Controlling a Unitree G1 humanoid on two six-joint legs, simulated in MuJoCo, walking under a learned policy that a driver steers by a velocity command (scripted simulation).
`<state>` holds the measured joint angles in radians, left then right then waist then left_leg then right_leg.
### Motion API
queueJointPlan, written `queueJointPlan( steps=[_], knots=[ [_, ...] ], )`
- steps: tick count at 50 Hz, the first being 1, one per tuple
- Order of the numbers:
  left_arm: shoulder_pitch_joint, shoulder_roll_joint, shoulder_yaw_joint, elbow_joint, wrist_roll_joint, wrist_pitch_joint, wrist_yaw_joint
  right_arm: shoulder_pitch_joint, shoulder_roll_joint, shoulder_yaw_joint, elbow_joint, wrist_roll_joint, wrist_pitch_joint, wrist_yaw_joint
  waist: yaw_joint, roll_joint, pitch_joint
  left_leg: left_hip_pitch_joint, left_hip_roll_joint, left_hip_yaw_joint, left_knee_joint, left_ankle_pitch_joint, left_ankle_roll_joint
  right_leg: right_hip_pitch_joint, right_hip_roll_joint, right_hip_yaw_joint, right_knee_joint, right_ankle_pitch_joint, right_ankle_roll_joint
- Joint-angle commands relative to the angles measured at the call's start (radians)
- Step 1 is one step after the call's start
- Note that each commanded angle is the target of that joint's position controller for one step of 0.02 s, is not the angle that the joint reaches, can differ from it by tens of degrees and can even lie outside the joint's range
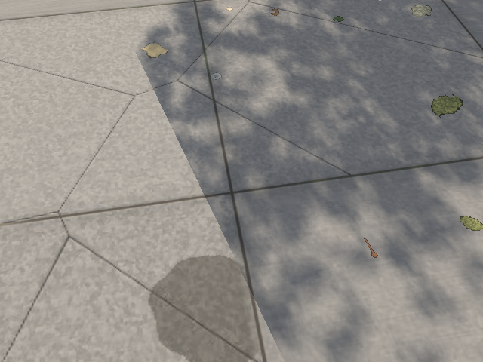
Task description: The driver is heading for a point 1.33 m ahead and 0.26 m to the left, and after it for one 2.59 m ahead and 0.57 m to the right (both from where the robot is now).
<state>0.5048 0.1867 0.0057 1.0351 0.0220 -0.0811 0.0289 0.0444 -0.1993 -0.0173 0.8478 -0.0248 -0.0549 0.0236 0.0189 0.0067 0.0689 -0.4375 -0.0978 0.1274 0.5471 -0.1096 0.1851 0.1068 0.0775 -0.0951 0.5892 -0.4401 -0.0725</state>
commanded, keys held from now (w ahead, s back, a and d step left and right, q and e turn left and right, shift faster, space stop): w+q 0.52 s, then w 0.46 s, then no key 0.02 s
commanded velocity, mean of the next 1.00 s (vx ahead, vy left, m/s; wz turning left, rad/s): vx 0.50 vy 0.00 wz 0.38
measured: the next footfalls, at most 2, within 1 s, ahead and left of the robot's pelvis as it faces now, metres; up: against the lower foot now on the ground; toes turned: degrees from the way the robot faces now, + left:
right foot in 0.52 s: +0.49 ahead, -0.07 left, +0.00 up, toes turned +21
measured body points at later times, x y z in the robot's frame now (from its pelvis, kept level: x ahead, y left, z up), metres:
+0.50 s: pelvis +0.28 -0.01 +0.02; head +0.31 +0.01 +0.47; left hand +0.48 +0.25 -0.06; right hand +0.26 -0.29 -0.11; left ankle +0.11 +0.03 -0.71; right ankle +0.45 -0.09 -0.70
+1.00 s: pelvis +0.52 +0.06 +0.03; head +0.54 +0.08 +0.47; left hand +0.35 +0.25 -0.12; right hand +0.81 -0.03 -0.07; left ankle +0.59 +0.20 -0.70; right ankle +0.45 -0.08 -0.71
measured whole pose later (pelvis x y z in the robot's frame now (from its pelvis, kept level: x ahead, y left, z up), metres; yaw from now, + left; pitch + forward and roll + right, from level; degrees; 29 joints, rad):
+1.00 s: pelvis +0.52 +0.06 +0.03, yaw +25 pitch +2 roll -2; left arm 0.49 0.22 0.03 0.96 0.02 -0.08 -0.01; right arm 0.00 -0.22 0.00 0.76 -0.03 -0.04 0.05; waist 0.09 0.02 0.03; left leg -0.51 0.03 0.05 0.58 -0.13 0.07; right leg 0.04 0.04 -0.07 0.25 -0.32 -0.02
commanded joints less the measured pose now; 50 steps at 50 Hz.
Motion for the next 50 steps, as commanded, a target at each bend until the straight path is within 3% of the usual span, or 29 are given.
queueJointPlan(
  steps=[1,2,3,4,5,7,10,15,21,23,25,26,27,28,29,30,31,32,34,37,40,43,48,50],
  knots=[
    [0.018,0.088,0.026,-0.128,-0.009,-0.015,-0.015,0.414,-0.264,-0.084,0.087,0.001,0.014,-0.012,-0.107,0.217,-0.292,0.763,0.447,-0.92,-0.192,-0.04,0.307,-0.735,0.031,0.099,0.942,-0.086,0.035],
    [-0.068,0.143,0.029,-0.15,0.01,-0.025,-0.018,0.311,-0.227,-0.084,0.073,0.029,0.013,-0.006,-0.091,0.066,-0.17,0.646,0.413,-0.845,-0.289,-0.224,0.279,-0.828,-0.054,0.182,0.887,0.034,0.005],
    [-0.155,0.174,0.037,-0.176,0.004,-0.037,-0.026,0.252,-0.174,-0.073,0.056,0.026,0.011,-0.005,-0.075,0.002,-0.064,0.493,0.385,-0.738,-0.333,-0.221,0.239,-0.812,-0.089,0.174,0.818,0.108,0.002],
    [-0.182,0.166,0.039,-0.183,0.004,-0.039,-0.026,0.226,-0.135,-0.063,0.06,0.017,0.005,-0.005,-0.029,-0.074,-0.004,0.369,0.344,-0.657,-0.355,-0.105,0.195,-0.76,-0.121,0.17,0.739,0.138,0.009],
    [-0.188,0.155,0.038,-0.19,0.014,-0.024,-0.026,0.224,-0.122,-0.057,0.059,0.016,-0.003,-0.011,0.0,-0.094,0.005,0.284,0.3,-0.588,-0.356,0.003,0.165,-0.7,-0.142,0.171,0.679,0.138,0.027],
    [-0.176,0.114,0.03,-0.201,0.027,0.012,-0.032,0.246,-0.134,-0.053,0.07,0.02,-0.021,-0.015,0.03,-0.064,-0.01,0.204,0.248,-0.491,-0.363,0.124,0.136,-0.635,-0.157,0.151,0.582,0.137,0.059],
    [-0.289,0.107,0.026,-0.255,0.026,0.033,-0.035,0.303,-0.175,-0.061,0.079,0.025,-0.027,-0.018,0.008,-0.01,0.007,0.158,0.195,-0.427,-0.385,0.161,0.104,-0.669,-0.167,0.11,0.435,0.247,0.095],
    [-0.498,0.123,0.026,-0.333,0.018,0.043,-0.044,0.442,-0.171,-0.06,0.091,0.025,-0.014,-0.022,-0.087,0.043,-0.011,0.318,0.171,-0.444,-0.336,0.272,0.01,-0.779,-0.143,0.1,0.231,0.444,0.115],
    [-0.669,0.129,0.011,-0.412,0.007,0.027,-0.054,0.521,-0.186,-0.065,0.083,0.005,-0.005,-0.039,-0.14,0.078,-0.009,0.504,0.197,-0.513,-0.235,0.413,0.029,-0.815,-0.083,0.102,0.056,0.38,0.1],
    [-0.631,0.145,0.013,-0.416,0.001,0.016,-0.051,0.479,-0.202,-0.07,0.066,0.003,-0.005,-0.047,-0.104,0.093,-0.017,0.486,0.208,-0.532,-0.195,0.456,0.011,-0.694,-0.066,0.116,-0.029,0.353,0.079],
    [-0.438,0.191,0.032,-0.362,-0.005,0.004,-0.035,0.402,-0.224,-0.076,0.043,0.008,-0.013,-0.04,-0.01,0.085,-0.098,0.396,0.168,-0.515,-0.042,0.606,-0.036,-0.38,-0.02,0.106,-0.114,0.306,0.04],
    [-0.286,0.23,0.047,-0.327,0.002,-0.01,-0.021,0.373,-0.223,-0.075,0.034,0.019,-0.024,-0.027,0.069,0.041,-0.184,0.306,0.114,-0.473,0.143,0.548,-0.06,-0.152,-0.078,0.149,-0.156,0.341,0.006],
    [-0.107,0.304,0.066,-0.312,0.028,-0.014,0.0,0.384,-0.158,-0.059,-0.002,0.031,-0.036,-0.022,0.118,-0.068,-0.347,0.178,0.07,-0.391,0.402,0.208,-0.072,0.085,-0.323,0.374,-0.156,0.152,-0.042],
    [-0.133,0.363,0.082,-0.312,0.042,0.0,-0.002,0.522,-0.096,-0.048,-0.013,0.056,-0.028,-0.025,0.03,-0.299,-0.418,-0.102,-0.073,-0.277,0.638,-0.456,-0.1,0.236,-0.531,0.818,-0.254,0.132,-0.171],
    [-0.182,0.273,0.077,-0.313,0.02,0.009,-0.013,0.513,-0.176,-0.056,0.019,0.015,-0.014,-0.034,0.005,-0.167,-0.305,-0.183,0.024,-0.272,0.718,-0.379,-0.091,0.115,-0.496,0.853,-0.28,0.024,-0.177],
    [-0.245,0.185,0.059,-0.319,0.01,0.007,-0.02,0.436,-0.171,-0.057,0.02,0.002,-0.01,-0.026,-0.002,-0.064,-0.173,-0.175,0.054,-0.262,0.704,-0.277,-0.098,-0.027,-0.441,0.688,-0.306,0.06,-0.156],
    [-0.272,0.146,0.048,-0.31,0.013,0.003,-0.028,0.381,-0.149,-0.052,0.008,-0.002,-0.01,-0.019,-0.008,-0.019,-0.105,-0.16,0.075,-0.253,0.664,-0.23,-0.106,-0.127,-0.388,0.559,-0.333,0.176,-0.136],
    [-0.263,0.139,0.045,-0.294,0.013,-0.003,-0.028,0.355,-0.139,-0.052,0.0,-0.008,-0.004,-0.011,-0.018,-0.049,-0.08,-0.144,0.094,-0.247,0.629,-0.218,-0.111,-0.177,-0.348,0.474,-0.351,0.265,-0.119],
    [-0.221,0.139,0.043,-0.253,0.004,-0.021,-0.035,0.35,-0.12,-0.047,-0.007,-0.016,0.012,0.002,-0.037,-0.103,-0.076,-0.11,0.096,-0.235,0.59,-0.215,-0.121,-0.224,-0.306,0.372,-0.37,0.431,-0.111],
    [-0.167,0.149,0.046,-0.215,-0.008,-0.041,-0.042,0.282,-0.108,-0.041,-0.032,-0.021,0.02,0.014,-0.043,-0.101,-0.067,-0.167,0.102,-0.224,0.537,-0.164,-0.129,-0.219,-0.303,0.301,-0.406,0.511,-0.128],
    [-0.13,0.149,0.046,-0.188,-0.008,-0.036,-0.043,0.139,-0.098,-0.025,-0.083,-0.021,0.016,0.024,-0.027,-0.091,-0.027,-0.221,0.139,-0.172,0.396,-0.051,-0.147,-0.229,-0.282,0.233,-0.451,0.506,-0.126],
    [-0.085,0.161,0.047,-0.162,-0.013,-0.031,-0.045,0.008,-0.072,-0.002,-0.121,-0.014,0.009,0.032,0.003,-0.095,-0.013,-0.137,0.148,-0.1,0.2,0.051,-0.154,-0.259,-0.25,0.163,-0.455,0.553,-0.105],
    [-0.009,0.2,0.054,-0.117,-0.007,-0.016,-0.039,-0.083,-0.103,0.0,-0.151,-0.005,0.002,0.02,0.024,-0.1,0.002,-0.058,0.125,-0.066,0.049,-0.013,-0.121,-0.156,-0.308,0.173,-0.396,0.627,-0.096],
    [-0.007,0.2,0.053,-0.1,-0.007,-0.004,-0.033,-0.011,-0.11,-0.006,-0.126,-0.014,-0.008,0.009,-0.012,-0.094,-0.02,0.058,0.086,-0.055,-0.031,-0.05,-0.094,-0.117,-0.301,0.152,-0.27,0.823,-0.076]
  ],
)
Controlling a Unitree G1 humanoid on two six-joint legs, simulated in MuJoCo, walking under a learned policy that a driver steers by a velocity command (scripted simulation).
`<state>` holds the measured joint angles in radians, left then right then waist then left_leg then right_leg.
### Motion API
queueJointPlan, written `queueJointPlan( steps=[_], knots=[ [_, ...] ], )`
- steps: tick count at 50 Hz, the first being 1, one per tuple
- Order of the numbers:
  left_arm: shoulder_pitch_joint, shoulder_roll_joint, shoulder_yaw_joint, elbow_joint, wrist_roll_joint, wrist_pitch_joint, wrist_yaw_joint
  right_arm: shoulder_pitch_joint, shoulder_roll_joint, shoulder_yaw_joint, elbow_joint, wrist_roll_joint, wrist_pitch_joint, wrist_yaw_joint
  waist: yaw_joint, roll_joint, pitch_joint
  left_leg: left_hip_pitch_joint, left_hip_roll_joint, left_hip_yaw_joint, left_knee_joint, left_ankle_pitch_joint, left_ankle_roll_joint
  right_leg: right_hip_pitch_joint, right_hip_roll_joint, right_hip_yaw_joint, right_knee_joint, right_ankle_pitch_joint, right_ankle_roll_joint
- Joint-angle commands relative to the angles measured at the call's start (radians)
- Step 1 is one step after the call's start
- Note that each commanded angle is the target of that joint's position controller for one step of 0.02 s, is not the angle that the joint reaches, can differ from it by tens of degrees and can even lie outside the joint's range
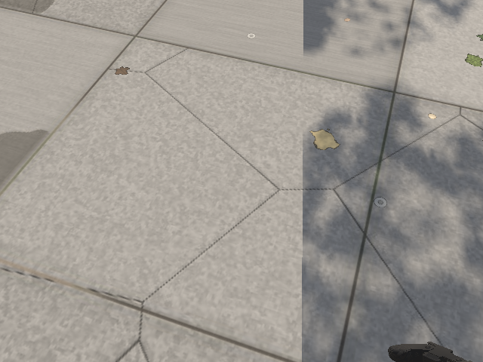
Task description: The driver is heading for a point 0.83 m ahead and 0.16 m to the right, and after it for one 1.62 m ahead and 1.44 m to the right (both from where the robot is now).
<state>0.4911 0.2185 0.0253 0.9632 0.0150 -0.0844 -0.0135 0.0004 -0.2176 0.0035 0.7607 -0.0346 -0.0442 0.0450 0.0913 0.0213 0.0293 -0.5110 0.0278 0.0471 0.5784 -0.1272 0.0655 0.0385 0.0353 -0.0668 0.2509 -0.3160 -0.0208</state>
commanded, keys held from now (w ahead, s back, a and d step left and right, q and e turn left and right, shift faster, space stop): no key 0.16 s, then e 0.64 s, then w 0.20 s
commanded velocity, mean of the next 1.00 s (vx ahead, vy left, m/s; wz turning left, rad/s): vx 0.14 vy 0.00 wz -0.30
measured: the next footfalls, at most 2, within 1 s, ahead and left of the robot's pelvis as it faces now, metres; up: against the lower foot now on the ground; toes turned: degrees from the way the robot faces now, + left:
left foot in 0.04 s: +0.17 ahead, +0.09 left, +0.00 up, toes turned +3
right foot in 0.56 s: +0.16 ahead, -0.08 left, +0.00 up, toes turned -15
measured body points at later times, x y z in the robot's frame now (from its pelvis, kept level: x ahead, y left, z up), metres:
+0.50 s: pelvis +0.12 +0.02 +0.00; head +0.15 +0.01 +0.45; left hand +0.25 +0.25 -0.13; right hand +0.14 -0.24 -0.14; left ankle +0.13 +0.09 -0.74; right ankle +0.14 -0.08 -0.71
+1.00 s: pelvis +0.14 +0.01 +0.01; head +0.15 +0.00 +0.46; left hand +0.30 +0.24 -0.12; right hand +0.14 -0.28 -0.12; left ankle +0.19 +0.12 -0.71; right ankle +0.12 -0.07 -0.74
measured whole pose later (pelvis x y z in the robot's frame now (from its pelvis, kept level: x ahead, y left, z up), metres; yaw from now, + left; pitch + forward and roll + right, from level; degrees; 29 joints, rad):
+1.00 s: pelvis +0.14 +0.01 +0.01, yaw -23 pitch +1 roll +0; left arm 0.28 0.26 0.06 0.83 0.03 0.02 0.00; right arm 0.21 -0.25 -0.05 0.84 -0.03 0.02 0.00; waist 0.03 -0.01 0.00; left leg -0.35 0.00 -0.01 0.72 -0.40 -0.01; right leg -0.22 0.10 0.10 0.38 -0.17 -0.09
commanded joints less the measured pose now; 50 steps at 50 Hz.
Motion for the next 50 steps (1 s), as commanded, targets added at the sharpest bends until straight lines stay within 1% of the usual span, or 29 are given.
queueJointPlan(
  steps=[1,2,3,4,5,6,7,8,9,11,13,18,25,27,28,29,30,31,32,33,34,35,37,39,40,42,44,48,50],
  knots=[
    [0.014,0.157,0.029,-0.018,-0.007,0.005,0.011,0.16,-0.102,-0.036,0.011,-0.014,-0.031,-0.022,-0.135,-0.074,-0.047,0.291,-0.069,0.035,-0.141,0.017,0.048,-0.059,-0.214,0.083,0.234,0.801,-0.102],
    [0.012,0.138,0.02,-0.03,-0.016,0.003,0.015,0.307,-0.143,-0.05,0.053,-0.032,-0.045,-0.034,-0.187,-0.049,-0.15,0.519,0.023,-0.051,-0.133,0.105,0.079,-0.18,-0.174,0.055,0.421,0.657,-0.072],
    [0.069,0.038,-0.008,-0.077,-0.042,0.0,0.016,0.43,-0.245,-0.074,0.064,-0.05,-0.046,-0.049,-0.197,0.151,-0.31,0.843,0.351,-0.406,-0.096,0.408,0.193,-0.483,-0.066,-0.029,0.775,0.12,-0.02],
    [0.096,0.105,0.016,-0.05,-0.028,0.011,0.029,0.455,-0.249,-0.086,0.08,0.014,-0.028,-0.047,-0.196,0.164,-0.369,0.81,0.435,-0.577,-0.163,0.667,0.286,-0.569,0.02,0.031,0.967,-0.266,-0.011],
    [0.035,0.128,0.027,-0.057,-0.012,0.023,0.033,0.374,-0.197,-0.073,0.074,0.038,-0.026,-0.043,-0.152,0.07,-0.243,0.69,0.371,-0.419,-0.171,0.73,0.268,-0.594,-0.036,0.1,0.994,-0.221,-0.016],
    [-0.014,0.093,0.018,-0.063,-0.008,0.025,0.029,0.291,-0.128,-0.053,0.066,0.035,-0.031,-0.042,-0.124,0.06,-0.141,0.571,0.322,-0.317,-0.207,0.741,0.237,-0.598,-0.061,0.1,0.953,-0.176,-0.015],
    [-0.03,0.078,0.018,-0.059,-0.003,0.033,0.026,0.243,-0.086,-0.041,0.067,0.033,-0.033,-0.043,-0.091,0.053,-0.079,0.474,0.268,-0.247,-0.249,0.703,0.189,-0.566,-0.09,0.098,0.886,-0.137,-0.01],
    [-0.03,0.077,0.021,-0.055,0.01,0.047,0.022,0.216,-0.067,-0.034,0.072,0.035,-0.034,-0.047,-0.063,0.064,-0.049,0.397,0.227,-0.197,-0.281,0.677,0.16,-0.517,-0.099,0.092,0.835,-0.103,0.001],
    [-0.006,0.059,0.019,-0.037,0.014,0.061,0.018,0.207,-0.066,-0.032,0.075,0.027,-0.037,-0.05,-0.049,0.062,-0.059,0.351,0.215,-0.149,-0.295,0.707,0.149,-0.458,-0.08,0.083,0.829,-0.068,0.007],
    [0.009,0.043,0.022,-0.026,0.009,0.08,0.014,0.217,-0.085,-0.034,0.091,0.022,-0.049,-0.054,-0.025,0.049,-0.083,0.314,0.209,-0.085,-0.309,0.755,0.149,-0.408,-0.057,0.086,0.802,-0.019,0.013],
    [-0.037,0.047,0.027,-0.039,0.011,0.091,0.017,0.217,-0.102,-0.037,0.098,0.019,-0.051,-0.059,-0.022,0.06,-0.072,0.302,0.204,-0.039,-0.313,0.717,0.143,-0.424,-0.056,0.079,0.753,0.028,0.012],
    [-0.202,0.046,0.024,-0.104,0.014,0.106,0.015,0.278,-0.124,-0.048,0.12,0.019,-0.02,-0.081,-0.072,0.078,-0.052,0.337,0.221,0.005,-0.299,0.539,0.15,-0.463,-0.073,0.039,0.605,0.075,0.003],
    [-0.273,0.054,0.029,-0.163,0.008,0.114,0.01,0.31,-0.172,-0.078,0.125,0.01,0.028,-0.092,-0.112,0.071,-0.036,0.407,0.291,-0.028,-0.204,0.366,0.164,-0.436,-0.055,-0.009,0.448,-0.091,-0.033],
    [-0.249,0.048,0.03,-0.171,0.005,0.103,0.009,0.298,-0.187,-0.089,0.125,0.015,0.039,-0.095,-0.087,0.046,-0.044,0.389,0.276,0.0,-0.115,0.304,0.118,-0.346,-0.038,-0.02,0.285,-0.004,-0.052],
    [-0.226,0.074,0.037,-0.169,0.006,0.092,0.012,0.32,-0.183,-0.092,0.131,0.01,0.043,-0.094,-0.076,-0.009,-0.061,0.347,0.238,0.035,-0.027,0.192,0.061,-0.263,-0.051,0.036,0.168,0.119,-0.068],
    [-0.183,0.18,0.063,-0.17,0.02,0.081,0.021,0.337,-0.133,-0.082,0.104,0.006,0.046,-0.088,-0.081,-0.211,-0.093,0.198,0.142,0.124,0.215,-0.065,-0.011,-0.136,-0.239,0.29,0.089,0.384,-0.116],
    [-0.132,0.279,0.093,-0.167,0.006,0.087,0.023,0.268,-0.082,-0.067,0.051,0.025,0.058,-0.097,-0.037,-0.349,-0.06,-0.04,-0.07,0.108,0.393,-0.549,-0.064,-0.106,-0.451,0.573,0.061,0.741,-0.305],
    [-0.07,0.242,0.09,-0.143,-0.008,0.095,0.026,0.236,-0.117,-0.072,0.053,0.008,0.074,-0.097,-0.026,-0.154,-0.069,-0.05,-0.026,-0.018,0.531,-0.534,-0.076,-0.103,-0.423,0.503,0.078,0.744,-0.347],
    [-0.13,0.207,0.081,-0.151,-0.011,0.102,0.03,0.229,-0.109,-0.074,0.053,0.017,0.078,-0.091,-0.056,-0.114,-0.033,-0.066,-0.015,-0.047,0.559,-0.452,-0.082,-0.145,-0.359,0.427,0.075,0.677,-0.326],
    [-0.212,0.18,0.073,-0.172,-0.008,0.112,0.034,0.225,-0.108,-0.074,0.056,0.025,0.072,-0.087,-0.087,-0.081,-0.003,-0.071,0.0,-0.065,0.526,-0.365,-0.086,-0.179,-0.291,0.369,0.06,0.581,-0.276],
    [-0.267,0.167,0.069,-0.193,-0.014,0.116,0.037,0.219,-0.13,-0.08,0.053,0.013,0.069,-0.084,-0.102,-0.096,-0.005,-0.077,0.004,-0.071,0.505,-0.309,-0.089,-0.172,-0.251,0.344,0.058,0.556,-0.245],
    [-0.288,0.154,0.066,-0.205,-0.012,0.116,0.035,0.236,-0.134,-0.082,0.06,0.002,0.07,-0.079,-0.107,-0.107,-0.039,-0.055,-0.008,-0.062,0.519,-0.277,-0.095,-0.162,-0.225,0.319,0.067,0.613,-0.237],
    [-0.262,0.17,0.07,-0.204,-0.014,0.108,0.027,0.246,-0.125,-0.082,0.055,0.007,0.076,-0.074,-0.105,-0.08,-0.085,-0.034,-0.019,-0.066,0.515,-0.253,-0.105,-0.146,-0.215,0.316,0.078,0.635,-0.235],
    [-0.237,0.19,0.077,-0.198,-0.01,0.103,0.026,0.224,-0.114,-0.079,0.039,0.014,0.083,-0.077,-0.093,-0.088,-0.08,-0.043,-0.019,-0.073,0.461,-0.249,-0.114,-0.141,-0.208,0.34,0.072,0.556,-0.232],
    [-0.228,0.195,0.079,-0.198,-0.008,0.104,0.026,0.21,-0.114,-0.078,0.03,0.015,0.087,-0.079,-0.085,-0.102,-0.073,-0.048,-0.02,-0.077,0.429,-0.252,-0.116,-0.141,-0.205,0.359,0.067,0.503,-0.232],
    [-0.202,0.187,0.077,-0.194,-0.002,0.106,0.026,0.203,-0.12,-0.077,0.026,0.007,0.085,-0.07,-0.066,-0.132,-0.088,-0.034,-0.013,-0.071,0.359,-0.25,-0.116,-0.144,-0.195,0.403,0.0,0.119,-0.24],
    [-0.193,0.185,0.075,-0.189,0.007,0.105,0.022,0.165,-0.124,-0.076,0.012,0.002,0.078,-0.058,-0.047,-0.167,-0.053,-0.024,-0.014,-0.061,0.286,-0.255,-0.111,-0.171,-0.197,0.458,-0.06,-0.151,-0.243],
    [-0.176,0.199,0.076,-0.17,0.014,0.09,0.015,0.152,-0.106,-0.066,0.005,0.003,0.046,-0.045,-0.04,-0.138,-0.024,0.07,-0.028,-0.044,0.146,-0.284,-0.08,-0.212,-0.207,0.483,-0.065,-0.201,-0.243],
    [-0.193,0.199,0.074,-0.166,0.012,0.085,0.011,0.186,-0.1,-0.062,0.014,0.008,0.031,-0.045,-0.059,-0.135,-0.014,0.179,-0.045,-0.027,0.052,-0.297,-0.051,-0.279,-0.201,0.483,-0.056,-0.225,-0.233]
  ],
)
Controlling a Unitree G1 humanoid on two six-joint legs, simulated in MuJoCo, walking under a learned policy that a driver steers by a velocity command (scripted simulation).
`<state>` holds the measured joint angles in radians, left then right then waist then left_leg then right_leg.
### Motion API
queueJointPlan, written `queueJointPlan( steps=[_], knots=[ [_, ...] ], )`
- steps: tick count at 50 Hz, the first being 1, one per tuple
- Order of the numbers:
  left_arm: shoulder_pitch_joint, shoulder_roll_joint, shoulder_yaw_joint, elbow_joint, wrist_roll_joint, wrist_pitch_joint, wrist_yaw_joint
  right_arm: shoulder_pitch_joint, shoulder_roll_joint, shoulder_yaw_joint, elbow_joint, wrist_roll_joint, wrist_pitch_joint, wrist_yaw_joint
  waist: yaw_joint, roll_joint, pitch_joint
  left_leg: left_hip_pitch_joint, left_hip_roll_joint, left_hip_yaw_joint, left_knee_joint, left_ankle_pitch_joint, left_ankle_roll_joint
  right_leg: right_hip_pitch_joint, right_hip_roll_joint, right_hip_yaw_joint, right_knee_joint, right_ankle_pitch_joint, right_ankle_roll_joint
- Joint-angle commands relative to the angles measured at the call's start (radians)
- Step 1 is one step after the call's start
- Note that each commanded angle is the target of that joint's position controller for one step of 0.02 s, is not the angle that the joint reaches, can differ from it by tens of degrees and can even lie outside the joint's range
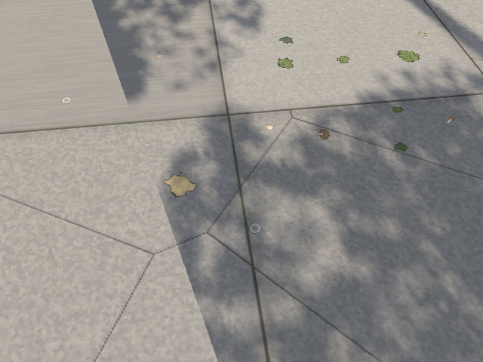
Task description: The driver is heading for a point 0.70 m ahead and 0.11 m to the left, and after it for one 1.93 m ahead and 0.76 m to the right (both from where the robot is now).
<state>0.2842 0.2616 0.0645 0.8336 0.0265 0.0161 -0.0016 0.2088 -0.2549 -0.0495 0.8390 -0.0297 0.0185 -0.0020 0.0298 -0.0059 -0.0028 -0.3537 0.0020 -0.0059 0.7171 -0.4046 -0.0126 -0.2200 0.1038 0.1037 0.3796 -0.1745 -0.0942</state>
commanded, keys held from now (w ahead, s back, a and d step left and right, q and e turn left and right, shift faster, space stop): w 0.52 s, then w+q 0.48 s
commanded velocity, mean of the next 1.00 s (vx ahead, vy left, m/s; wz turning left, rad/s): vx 0.45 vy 0.00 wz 0.11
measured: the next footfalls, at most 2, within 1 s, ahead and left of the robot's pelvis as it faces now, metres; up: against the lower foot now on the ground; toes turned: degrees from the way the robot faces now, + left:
left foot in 0.08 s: +0.04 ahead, +0.11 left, +0.00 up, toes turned -1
right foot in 0.54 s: +0.35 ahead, -0.10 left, +0.00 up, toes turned -5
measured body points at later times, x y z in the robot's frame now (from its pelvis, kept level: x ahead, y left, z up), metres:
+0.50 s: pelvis +0.17 +0.00 -0.01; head +0.20 +0.01 +0.44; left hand +0.39 +0.22 -0.12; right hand +0.08 -0.24 -0.15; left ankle +0.01 +0.11 -0.75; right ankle +0.30 -0.10 -0.73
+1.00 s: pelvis +0.43 -0.03 -0.01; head +0.47 -0.02 +0.44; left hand +0.35 +0.20 -0.16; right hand +0.63 -0.22 -0.14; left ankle +0.58 +0.10 -0.71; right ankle +0.31 -0.10 -0.75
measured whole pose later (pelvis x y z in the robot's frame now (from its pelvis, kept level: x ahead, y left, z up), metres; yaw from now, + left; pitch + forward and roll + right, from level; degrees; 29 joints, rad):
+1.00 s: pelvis +0.43 -0.03 -0.01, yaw +11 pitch +0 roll -1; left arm 0.42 0.19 0.03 1.00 0.02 -0.10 0.03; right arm 0.07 -0.21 -0.04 0.85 -0.03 -0.01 0.06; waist 0.04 0.02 0.07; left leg -0.61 0.05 0.11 0.68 -0.02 0.10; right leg 0.12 0.05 -0.28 0.21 -0.35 -0.05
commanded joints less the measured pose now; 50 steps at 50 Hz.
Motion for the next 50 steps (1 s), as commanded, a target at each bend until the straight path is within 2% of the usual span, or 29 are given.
queueJointPlan(
  steps=[1,2,3,4,5,6,7,8,10,11,17,21,24,25,26,27,28,29,30,31,32,33,34,35,38,43,47,48,50],
  knots=[
    [-0.011,0.154,0.034,-0.039,-0.004,-0.015,-0.002,0.018,-0.056,-0.007,-0.051,0.006,-0.038,-0.001,-0.027,-0.094,0.029,0.118,-0.03,0.041,-0.174,0.019,0.047,-0.085,-0.253,0.299,-0.167,-0.385,-0.146],
    [-0.039,0.147,0.033,-0.043,-0.012,-0.014,-0.002,0.083,-0.044,-0.005,-0.026,0.007,-0.046,-0.005,-0.069,-0.069,0.041,0.25,-0.04,0.062,-0.296,0.099,0.068,-0.173,-0.223,0.277,-0.128,-0.421,-0.123],
    [-0.054,0.115,0.025,-0.05,-0.013,-0.018,0.001,0.148,-0.056,-0.007,-0.005,0.006,-0.057,-0.013,-0.101,-0.025,0.046,0.384,-0.016,0.017,-0.366,0.081,0.081,-0.286,-0.173,0.249,-0.049,-0.45,-0.084],
    [-0.088,0.039,0.003,-0.079,-0.015,-0.03,0.001,0.243,-0.12,-0.016,0.009,-0.006,-0.07,-0.024,-0.137,0.138,0.037,0.483,0.19,-0.24,-0.518,-0.155,0.114,-0.418,-0.081,0.133,0.194,-0.438,-0.029],
    [-0.114,0.023,-0.003,-0.104,-0.022,-0.044,0.0,0.264,-0.234,-0.042,0.016,-0.004,-0.075,-0.023,-0.137,0.242,0.083,0.464,0.376,-0.595,-0.662,-0.406,0.192,-0.574,0.049,-0.016,0.397,-0.354,-0.003],
    [-0.136,0.095,0.013,-0.107,0.006,-0.053,-0.003,0.226,-0.214,-0.047,0.026,-0.008,-0.073,-0.022,-0.099,0.123,0.166,0.348,0.399,-0.602,-0.658,-0.412,0.236,-0.581,-0.036,0.05,0.492,-0.264,-0.007],
    [-0.094,0.107,0.019,-0.083,0.003,-0.058,-0.017,0.153,-0.158,-0.033,0.009,0.007,-0.079,-0.015,-0.046,0.098,0.171,0.326,0.336,-0.52,-0.651,-0.349,0.218,-0.554,-0.063,0.05,0.523,-0.188,0.001],
    [-0.059,0.111,0.02,-0.06,0.005,-0.061,-0.028,0.11,-0.126,-0.026,0.0,0.016,-0.086,-0.008,-0.021,0.099,0.151,0.329,0.282,-0.426,-0.654,-0.246,0.188,-0.528,-0.079,0.026,0.532,-0.138,0.019],
    [-0.06,0.097,0.018,-0.041,0.022,-0.057,-0.042,0.123,-0.091,-0.017,0.009,0.02,-0.102,-0.004,-0.025,0.116,0.101,0.345,0.213,-0.283,-0.65,-0.027,0.173,-0.497,-0.106,-0.046,0.583,-0.05,0.051],
    [-0.084,0.077,0.012,-0.046,0.022,-0.054,-0.045,0.156,-0.081,-0.015,0.027,0.02,-0.108,-0.001,-0.033,0.109,0.091,0.356,0.199,-0.245,-0.644,0.057,0.177,-0.505,-0.118,-0.068,0.597,-0.022,0.061],
    [-0.284,0.029,-0.012,-0.104,0.014,-0.047,-0.048,0.284,-0.074,-0.013,0.092,0.017,-0.113,0.003,-0.093,0.104,0.115,0.382,0.175,-0.135,-0.623,0.368,0.2,-0.537,-0.157,-0.154,0.44,0.073,0.101],
    [-0.369,0.023,-0.022,-0.133,0.005,-0.052,-0.049,0.321,-0.093,-0.014,0.12,0.012,-0.115,-0.002,-0.107,0.118,0.124,0.396,0.194,-0.099,-0.581,0.552,0.196,-0.434,-0.137,-0.187,0.273,0.073,0.073],
    [-0.332,0.04,-0.018,-0.128,0.004,-0.056,-0.038,0.301,-0.11,-0.017,0.133,0.011,-0.111,-0.008,-0.068,0.123,0.11,0.414,0.224,-0.082,-0.504,0.758,0.179,-0.3,-0.106,-0.201,0.196,0.018,0.021],
    [-0.265,0.054,-0.01,-0.106,0.004,-0.06,-0.029,0.287,-0.12,-0.018,0.136,0.011,-0.109,-0.009,-0.031,0.124,0.073,0.413,0.221,-0.065,-0.42,0.921,0.164,-0.195,-0.076,-0.208,0.171,-0.005,0.001],
    [-0.132,0.071,0.001,-0.061,0.005,-0.067,-0.019,0.274,-0.127,-0.02,0.14,0.015,-0.105,-0.009,0.031,0.103,0.0,0.398,0.198,-0.035,-0.265,1.027,0.148,-0.03,-0.044,-0.22,0.115,0.014,-0.023],
    [0.032,0.11,0.018,-0.01,0.019,-0.08,-0.006,0.274,-0.113,-0.013,0.136,0.021,-0.103,-0.007,0.093,0.07,-0.097,0.262,0.158,-0.014,-0.057,0.913,0.13,0.227,-0.09,-0.168,0.097,0.023,-0.05],
    [0.184,0.207,0.041,0.003,0.047,-0.089,0.008,0.304,-0.029,0.01,0.093,0.041,-0.103,0.0,0.123,-0.091,-0.253,-0.013,0.077,0.026,0.281,0.484,0.101,0.522,-0.39,0.188,0.057,-0.187,-0.115],
    [0.19,0.246,0.048,0.01,0.032,-0.08,0.0,0.377,-0.002,0.008,0.099,0.05,-0.098,-0.004,0.084,-0.221,-0.329,-0.21,-0.064,-0.006,0.519,-0.136,0.094,0.572,-0.575,0.573,-0.097,-0.223,-0.189],
    [0.099,0.179,0.035,0.008,0.004,-0.075,-0.002,0.278,-0.092,-0.018,0.098,0.026,-0.089,-0.009,0.057,-0.08,-0.171,-0.259,0.006,-0.078,0.569,-0.041,0.113,0.417,-0.512,0.474,-0.119,-0.278,-0.153],
    [0.0,0.112,0.016,-0.005,-0.001,-0.081,-0.005,0.226,-0.075,-0.017,0.085,0.026,-0.094,0.001,0.02,-0.056,-0.043,-0.247,0.044,-0.074,0.524,0.057,0.118,0.258,-0.468,0.316,-0.158,-0.219,-0.122],
    [-0.045,0.069,0.004,-0.005,0.0,-0.091,-0.008,0.212,-0.047,-0.013,0.091,0.025,-0.092,0.005,-0.005,-0.049,0.01,-0.207,0.072,-0.066,0.477,0.107,0.117,0.161,-0.418,0.199,-0.195,-0.127,-0.087],
    [-0.051,0.048,-0.002,0.004,-0.003,-0.099,-0.005,0.219,-0.038,-0.015,0.1,0.01,-0.079,0.011,-0.026,-0.068,0.038,-0.171,0.085,-0.06,0.447,0.125,0.11,0.099,-0.381,0.113,-0.214,-0.053,-0.061],
    [-0.048,0.032,-0.008,0.016,-0.004,-0.106,-0.001,0.238,-0.022,-0.013,0.11,0.001,-0.066,0.02,-0.044,-0.079,0.044,-0.143,0.09,-0.055,0.434,0.14,0.102,0.066,-0.356,0.046,-0.23,-0.002,-0.045],
    [-0.026,0.032,-0.008,0.026,-0.005,-0.117,0.0,0.233,-0.013,-0.015,0.108,0.001,-0.056,0.026,-0.049,-0.077,0.043,-0.14,0.086,-0.049,0.433,0.151,0.099,0.058,-0.353,0.01,-0.237,0.059,-0.044],
    [0.025,0.044,-0.005,0.054,-0.014,-0.134,0.004,0.144,-0.005,-0.018,0.077,0.001,-0.039,0.039,-0.055,-0.065,0.071,-0.252,0.096,-0.031,0.409,0.236,0.088,0.09,-0.34,-0.097,-0.258,0.18,-0.035],
    [0.095,0.031,-0.013,0.091,-0.011,-0.134,0.014,-0.048,0.011,-0.007,0.008,0.005,-0.042,0.054,-0.032,-0.051,0.111,-0.329,0.082,0.027,0.196,0.411,0.073,0.13,-0.306,-0.236,-0.249,0.363,-0.012],
    [0.164,0.052,-0.014,0.126,-0.011,-0.127,0.029,-0.186,0.023,0.011,-0.047,0.001,-0.044,0.062,0.002,-0.048,0.126,-0.288,0.054,0.12,-0.011,0.439,0.094,0.22,-0.328,-0.298,-0.225,0.509,-0.003],
    [0.178,0.059,-0.013,0.135,-0.01,-0.123,0.033,-0.202,0.019,0.011,-0.056,0.0,-0.044,0.063,0.005,-0.048,0.125,-0.279,0.042,0.137,-0.042,0.417,0.106,0.259,-0.337,-0.311,-0.204,0.569,-0.001],
    [0.179,0.081,-0.01,0.143,-0.007,-0.113,0.043,-0.184,0.002,0.006,-0.059,-0.002,-0.042,0.059,-0.017,-0.065,0.094,-0.213,-0.006,0.171,-0.075,0.337,0.142,0.325,-0.351,-0.342,-0.113,0.822,0.008]
  ],
)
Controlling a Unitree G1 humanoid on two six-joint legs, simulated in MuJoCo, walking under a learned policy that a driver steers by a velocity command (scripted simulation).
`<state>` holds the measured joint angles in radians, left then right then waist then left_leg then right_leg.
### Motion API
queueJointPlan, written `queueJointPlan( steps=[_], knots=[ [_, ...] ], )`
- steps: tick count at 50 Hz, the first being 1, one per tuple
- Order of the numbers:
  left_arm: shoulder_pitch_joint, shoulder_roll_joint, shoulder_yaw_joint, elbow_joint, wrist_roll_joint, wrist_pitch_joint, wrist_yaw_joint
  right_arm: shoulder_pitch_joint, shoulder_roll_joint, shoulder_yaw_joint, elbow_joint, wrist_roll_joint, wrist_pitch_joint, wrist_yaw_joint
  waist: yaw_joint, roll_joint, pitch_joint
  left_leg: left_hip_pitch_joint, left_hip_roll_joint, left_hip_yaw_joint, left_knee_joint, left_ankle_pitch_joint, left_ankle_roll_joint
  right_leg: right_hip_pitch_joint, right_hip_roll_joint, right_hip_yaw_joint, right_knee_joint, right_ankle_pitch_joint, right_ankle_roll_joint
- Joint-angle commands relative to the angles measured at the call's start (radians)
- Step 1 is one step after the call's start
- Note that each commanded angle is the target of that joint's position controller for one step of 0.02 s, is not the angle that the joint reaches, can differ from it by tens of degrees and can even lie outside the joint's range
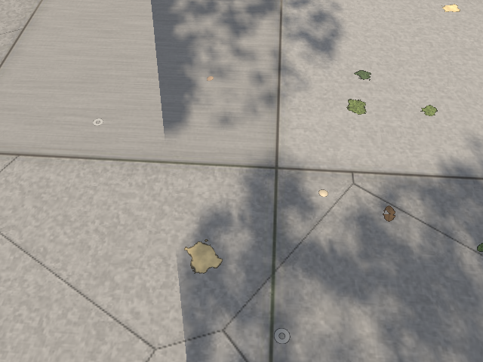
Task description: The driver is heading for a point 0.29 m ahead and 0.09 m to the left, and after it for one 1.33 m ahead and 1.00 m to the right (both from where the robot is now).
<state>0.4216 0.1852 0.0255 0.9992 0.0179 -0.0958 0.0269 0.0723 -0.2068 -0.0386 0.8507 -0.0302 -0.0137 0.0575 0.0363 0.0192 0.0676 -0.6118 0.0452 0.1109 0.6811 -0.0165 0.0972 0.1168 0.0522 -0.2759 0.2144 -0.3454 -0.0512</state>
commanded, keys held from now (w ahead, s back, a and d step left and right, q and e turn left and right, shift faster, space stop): w+q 0.08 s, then e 0.92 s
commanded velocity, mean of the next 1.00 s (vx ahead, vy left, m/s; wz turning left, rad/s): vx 0.16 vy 0.00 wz -0.24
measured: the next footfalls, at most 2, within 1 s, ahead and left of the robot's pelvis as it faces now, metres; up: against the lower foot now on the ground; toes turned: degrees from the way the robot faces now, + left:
left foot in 0.10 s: +0.20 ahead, +0.07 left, +0.00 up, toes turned +9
right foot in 0.60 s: +0.33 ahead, -0.08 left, +0.00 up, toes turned -10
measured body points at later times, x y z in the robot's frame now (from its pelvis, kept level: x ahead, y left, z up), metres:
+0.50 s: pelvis +0.21 +0.02 +0.01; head +0.25 +0.03 +0.45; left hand +0.28 +0.25 -0.14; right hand +0.25 -0.24 -0.13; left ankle +0.16 +0.06 -0.73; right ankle +0.31 -0.10 -0.70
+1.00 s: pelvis +0.25 +0.01 +0.00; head +0.29 +0.00 +0.45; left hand +0.42 +0.26 -0.12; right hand +0.29 -0.27 -0.12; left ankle +0.30 +0.15 -0.70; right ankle +0.29 -0.08 -0.73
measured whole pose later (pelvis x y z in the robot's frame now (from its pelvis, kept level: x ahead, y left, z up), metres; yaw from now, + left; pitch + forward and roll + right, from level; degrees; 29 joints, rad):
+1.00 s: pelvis +0.25 +0.01 +0.00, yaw -19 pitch +2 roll +1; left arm 0.22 0.28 0.09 0.82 0.03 0.04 0.00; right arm 0.16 -0.24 -0.05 0.82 -0.01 0.04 -0.04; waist 0.04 0.00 0.04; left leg -0.42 0.00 -0.06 0.80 -0.41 -0.04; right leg -0.34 0.12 0.12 0.44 -0.12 -0.08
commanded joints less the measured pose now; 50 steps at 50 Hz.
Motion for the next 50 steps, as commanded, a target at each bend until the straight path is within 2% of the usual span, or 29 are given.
queueJointPlan(
  steps=[1,2,3,4,5,6,7,8,9,11,12,15,18,21,24,27,29,30,31,32,33,34,35,36,37,40,44,47,50],
  knots=[
    [0.037,0.172,0.033,-0.021,0.003,0.005,0.02,-0.015,-0.058,-0.01,-0.063,-0.003,-0.008,-0.004,-0.042,-0.109,-0.002,0.089,-0.078,0.069,-0.039,-0.107,0.054,0.016,-0.306,0.027,0.121,1.13,-0.032],
    [0.024,0.188,0.039,-0.023,0.006,0.013,0.025,0.042,-0.073,-0.017,-0.049,-0.004,-0.006,-0.009,-0.071,-0.126,-0.036,0.152,-0.108,0.077,-0.041,-0.167,0.079,0.028,-0.314,0.019,0.218,1.23,-0.034],
    [0.01,0.204,0.044,-0.031,0.01,0.023,0.024,0.123,-0.095,-0.029,-0.027,-0.004,-0.009,-0.013,-0.107,-0.131,-0.085,0.245,-0.133,0.07,-0.064,-0.216,0.107,0.016,-0.321,0.019,0.359,1.24,-0.043],
    [-0.005,0.213,0.047,-0.042,0.009,0.03,0.017,0.24,-0.125,-0.046,0.009,-0.01,-0.016,-0.02,-0.16,-0.112,-0.146,0.403,-0.151,0.041,-0.139,-0.222,0.138,-0.054,-0.316,0.019,0.558,1.116,-0.045],
    [-0.012,0.185,0.04,-0.061,-0.001,0.029,0.008,0.364,-0.19,-0.072,0.041,-0.031,-0.023,-0.035,-0.219,-0.018,-0.213,0.632,-0.012,-0.155,-0.227,-0.23,0.196,-0.261,-0.271,0.012,0.867,0.777,-0.024],
    [0.062,0.065,0.019,-0.112,-0.026,0.023,-0.012,0.309,-0.275,-0.09,0.018,-0.018,-0.017,-0.045,-0.111,0.238,-0.307,0.951,0.337,-0.705,-0.276,0.087,0.365,-0.706,-0.04,0.073,1.274,-0.213,0.039],
    [-0.022,0.15,0.032,-0.116,-0.018,0.018,-0.011,0.338,-0.248,-0.083,0.022,0.017,-0.008,-0.055,-0.153,0.008,-0.313,0.884,0.354,-0.675,-0.341,0.277,0.379,-0.768,-0.054,0.257,1.302,-0.135,0.036],
    [-0.066,0.127,0.026,-0.125,-0.032,0.012,-0.008,0.26,-0.203,-0.068,0.026,0.02,-0.017,-0.065,-0.112,-0.014,-0.196,0.768,0.335,-0.509,-0.346,0.412,0.337,-0.774,-0.102,0.289,1.246,-0.069,0.027],
    [-0.047,0.119,0.025,-0.104,-0.032,0.012,-0.005,0.218,-0.139,-0.049,0.031,0.02,-0.028,-0.063,-0.069,-0.07,-0.108,0.621,0.292,-0.392,-0.375,0.495,0.269,-0.707,-0.125,0.295,1.141,-0.049,0.023],
    [-0.008,0.104,0.027,-0.069,0.003,0.052,-0.007,0.163,-0.079,-0.025,0.041,0.019,-0.051,-0.069,-0.014,-0.057,-0.045,0.448,0.213,-0.223,-0.426,0.513,0.169,-0.563,-0.133,0.314,1.004,-0.024,0.024],
    [0.021,0.088,0.028,-0.053,0.01,0.069,-0.011,0.168,-0.078,-0.02,0.05,0.015,-0.06,-0.07,0.0,-0.043,-0.047,0.421,0.197,-0.178,-0.433,0.566,0.15,-0.522,-0.115,0.311,0.975,-0.005,0.025],
    [0.02,0.074,0.034,-0.048,0.003,0.089,-0.021,0.179,-0.12,-0.02,0.066,0.011,-0.075,-0.071,0.02,0.011,-0.06,0.444,0.159,-0.065,-0.426,0.705,0.102,-0.543,-0.086,0.291,0.883,0.087,0.032],
    [-0.075,0.075,0.033,-0.082,0.003,0.092,-0.026,0.158,-0.114,-0.012,0.057,0.019,-0.065,-0.082,0.002,0.07,-0.058,0.487,0.123,0.022,-0.412,0.666,0.049,-0.583,-0.09,0.248,0.727,0.186,0.036],
    [-0.169,0.063,0.025,-0.122,0.006,0.095,-0.03,0.2,-0.119,-0.011,0.072,0.023,-0.05,-0.099,-0.04,0.087,-0.063,0.549,0.14,0.051,-0.382,0.643,0.052,-0.589,-0.089,0.206,0.59,0.234,0.033],
    [-0.187,0.065,0.024,-0.141,0.013,0.098,-0.03,0.229,-0.13,-0.018,0.084,0.018,-0.034,-0.11,-0.053,0.083,-0.067,0.609,0.182,0.05,-0.323,0.621,0.075,-0.587,-0.078,0.186,0.52,0.186,0.012],
    [-0.168,0.077,0.031,-0.153,0.018,0.098,-0.03,0.219,-0.146,-0.029,0.081,0.016,-0.017,-0.116,-0.043,0.085,-0.058,0.618,0.221,0.039,-0.22,0.636,0.088,-0.557,-0.057,0.171,0.463,0.069,-0.028],
    [-0.105,0.085,0.04,-0.147,0.017,0.088,-0.026,0.205,-0.16,-0.037,0.072,0.017,-0.008,-0.119,-0.008,0.062,-0.085,0.591,0.216,0.051,-0.063,0.627,0.058,-0.464,-0.034,0.172,0.363,0.08,-0.064],
    [-0.029,0.116,0.051,-0.138,0.018,0.075,-0.021,0.2,-0.174,-0.044,0.064,0.016,-0.004,-0.117,0.046,-0.014,-0.128,0.514,0.173,0.084,0.121,0.521,0.005,-0.333,-0.064,0.243,0.251,0.321,-0.103],
    [0.025,0.251,0.086,-0.148,0.021,0.067,-0.01,0.209,-0.145,-0.039,0.013,0.017,-0.002,-0.109,0.051,-0.205,-0.203,0.29,0.037,0.119,0.434,-0.023,-0.059,-0.151,-0.306,0.565,0.235,0.879,-0.208],
    [0.027,0.292,0.102,-0.142,-0.013,0.087,-0.007,0.192,-0.095,-0.026,-0.026,0.02,0.015,-0.101,0.037,-0.298,-0.293,0.121,-0.137,-0.033,0.625,-0.646,-0.088,-0.098,-0.443,0.809,0.17,1.025,-0.386],
    [-0.011,0.275,0.101,-0.154,-0.027,0.099,-0.012,0.184,-0.098,-0.022,-0.014,0.007,0.027,-0.097,0.022,-0.132,-0.237,0.095,-0.059,-0.131,0.665,-0.626,-0.095,-0.17,-0.43,0.728,0.143,0.81,-0.381],
    [-0.09,0.223,0.088,-0.171,-0.016,0.111,-0.008,0.146,-0.103,-0.026,-0.019,0.014,0.026,-0.094,0.004,-0.072,-0.119,0.059,-0.041,-0.134,0.645,-0.546,-0.102,-0.276,-0.373,0.665,0.109,0.612,-0.345],
    [-0.15,0.183,0.074,-0.182,-0.011,0.123,-0.005,0.124,-0.115,-0.032,-0.022,0.016,0.022,-0.095,-0.024,-0.028,-0.05,0.058,-0.02,-0.137,0.561,-0.474,-0.109,-0.351,-0.308,0.606,0.077,0.482,-0.283],
    [-0.19,0.163,0.068,-0.195,-0.014,0.127,-0.001,0.124,-0.128,-0.036,-0.029,0.003,0.025,-0.097,-0.042,-0.052,-0.035,0.076,-0.01,-0.137,0.494,-0.421,-0.117,-0.383,-0.255,0.562,0.067,0.424,-0.241],
    [-0.206,0.16,0.067,-0.203,-0.007,0.126,-0.002,0.15,-0.116,-0.034,-0.021,-0.008,0.034,-0.095,-0.049,-0.078,-0.058,0.102,-0.026,-0.124,0.48,-0.391,-0.125,-0.388,-0.222,0.534,0.073,0.444,-0.226],
    [-0.173,0.202,0.08,-0.2,-0.003,0.111,-0.014,0.167,-0.093,-0.028,-0.03,0.006,0.048,-0.093,-0.044,-0.084,-0.116,0.116,-0.038,-0.129,0.374,-0.381,-0.144,-0.344,-0.2,0.534,0.088,0.464,-0.21],
    [-0.157,0.227,0.089,-0.211,0.002,0.122,-0.017,0.103,-0.107,-0.028,-0.07,0.012,0.056,-0.099,-0.008,-0.138,-0.121,0.103,-0.04,-0.146,0.249,-0.384,-0.153,-0.324,-0.197,0.618,0.059,0.211,-0.201],
    [-0.168,0.237,0.095,-0.225,0.007,0.13,-0.022,0.079,-0.111,-0.025,-0.092,0.017,0.049,-0.1,0.005,-0.146,-0.116,0.137,-0.055,-0.154,0.166,-0.388,-0.145,-0.338,-0.195,0.673,0.055,0.129,-0.195],
    [-0.192,0.244,0.1,-0.238,0.01,0.135,-0.029,0.104,-0.116,-0.023,-0.103,0.026,0.036,-0.104,0.0,-0.155,-0.126,0.212,-0.081,-0.154,0.069,-0.409,-0.124,-0.347,-0.195,0.724,0.075,0.19,-0.18]
  ],
)
Over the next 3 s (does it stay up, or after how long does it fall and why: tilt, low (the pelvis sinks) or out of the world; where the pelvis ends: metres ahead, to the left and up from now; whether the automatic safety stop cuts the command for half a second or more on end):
stays up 0.40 -0.22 -0.01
